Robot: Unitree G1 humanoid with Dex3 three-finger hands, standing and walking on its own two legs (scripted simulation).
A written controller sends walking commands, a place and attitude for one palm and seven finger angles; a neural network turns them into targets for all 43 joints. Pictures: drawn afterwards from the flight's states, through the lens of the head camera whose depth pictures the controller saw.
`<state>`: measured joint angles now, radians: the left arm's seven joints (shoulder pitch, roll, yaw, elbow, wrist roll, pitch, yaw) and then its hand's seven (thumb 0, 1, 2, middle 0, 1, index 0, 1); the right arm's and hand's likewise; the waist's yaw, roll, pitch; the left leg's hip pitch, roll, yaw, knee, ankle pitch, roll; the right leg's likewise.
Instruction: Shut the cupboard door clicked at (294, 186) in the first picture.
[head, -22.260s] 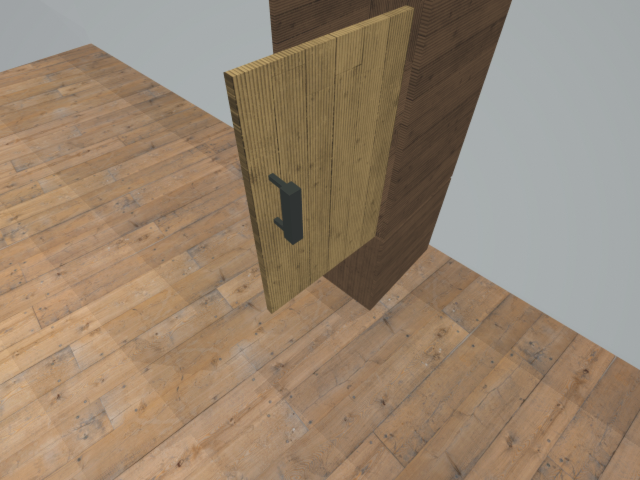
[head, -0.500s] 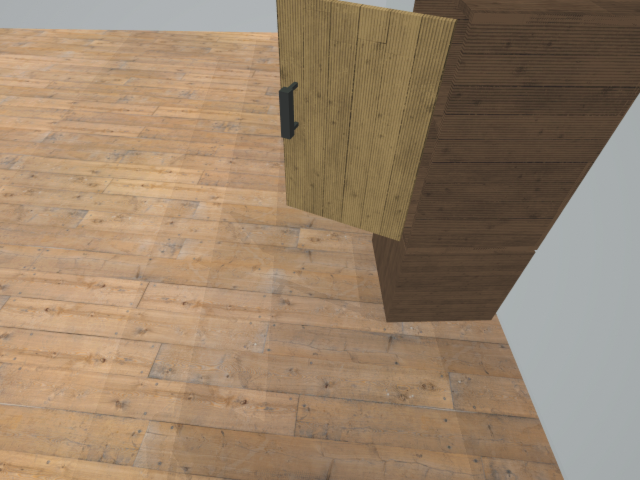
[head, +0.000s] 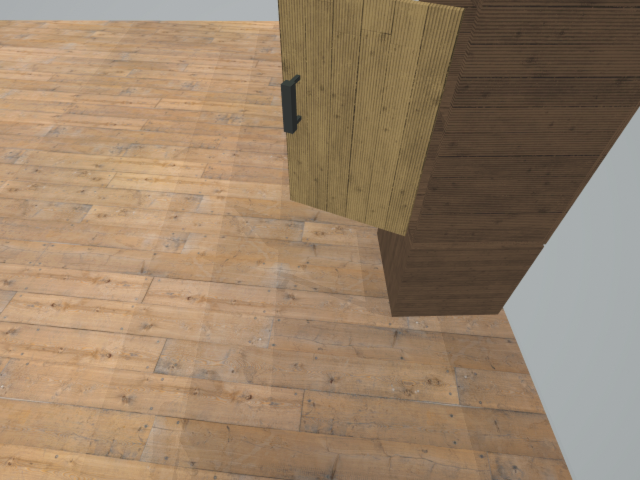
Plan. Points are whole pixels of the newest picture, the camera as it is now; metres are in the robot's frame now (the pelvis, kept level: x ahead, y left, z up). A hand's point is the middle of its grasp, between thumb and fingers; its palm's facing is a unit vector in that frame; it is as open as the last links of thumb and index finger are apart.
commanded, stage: look to check the result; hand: left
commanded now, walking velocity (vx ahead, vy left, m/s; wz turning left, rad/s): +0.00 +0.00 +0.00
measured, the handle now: (293, 103) +0.91 +0.11 +0.00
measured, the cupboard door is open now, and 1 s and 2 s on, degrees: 64 64 64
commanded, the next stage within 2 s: walk to a spot facing it in 0.16 s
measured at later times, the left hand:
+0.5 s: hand out of the picture +0.03 +0.19 -0.18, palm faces +0.10 -0.97 -0.23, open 7.4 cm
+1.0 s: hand out of the picture +0.03 +0.23 -0.16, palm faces +0.38 -0.88 -0.29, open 7.4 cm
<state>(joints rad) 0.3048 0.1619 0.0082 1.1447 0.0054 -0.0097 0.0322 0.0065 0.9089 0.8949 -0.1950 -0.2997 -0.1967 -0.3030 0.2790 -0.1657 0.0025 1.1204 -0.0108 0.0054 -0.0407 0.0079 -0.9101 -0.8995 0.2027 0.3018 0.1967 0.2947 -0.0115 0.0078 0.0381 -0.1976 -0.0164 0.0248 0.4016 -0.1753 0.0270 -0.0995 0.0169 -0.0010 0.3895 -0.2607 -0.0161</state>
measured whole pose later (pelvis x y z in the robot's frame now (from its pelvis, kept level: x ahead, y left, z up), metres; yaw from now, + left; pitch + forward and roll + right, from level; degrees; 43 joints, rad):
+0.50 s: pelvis +0.00 +0.00 -0.01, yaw +4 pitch -1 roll -1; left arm 0.23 0.18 0.03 1.07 0.01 0.01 0.03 0.01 0.91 0.89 -0.20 -0.30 -0.20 -0.30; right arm 0.25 -0.19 -0.01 1.08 -0.02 0.04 -0.03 0.01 -0.91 -0.90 0.20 0.30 0.20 0.29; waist -0.03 0.01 0.06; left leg -0.28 -0.03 -0.03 0.55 -0.23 0.02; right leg -0.12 0.01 -0.08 0.47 -0.32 -0.02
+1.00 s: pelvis +0.00 -0.02 -0.01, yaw +24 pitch +3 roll -1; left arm 0.14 0.25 0.06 0.86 0.02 0.03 0.02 0.01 0.91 0.89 -0.20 -0.30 -0.20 -0.30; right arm 0.22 -0.24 -0.07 0.92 -0.03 0.07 0.00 0.01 -0.91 -0.90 0.21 0.30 0.20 0.30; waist -0.04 0.04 0.07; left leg -0.39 -0.08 -0.17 0.50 -0.14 0.01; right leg -0.29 0.00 0.01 0.59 -0.37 0.03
